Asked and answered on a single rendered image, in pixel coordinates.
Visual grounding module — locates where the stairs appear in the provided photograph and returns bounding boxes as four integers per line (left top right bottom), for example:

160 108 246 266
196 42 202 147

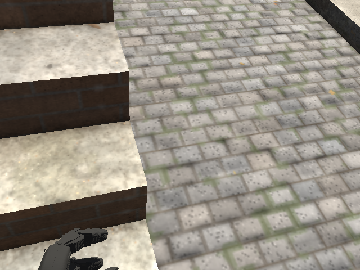
0 0 158 270

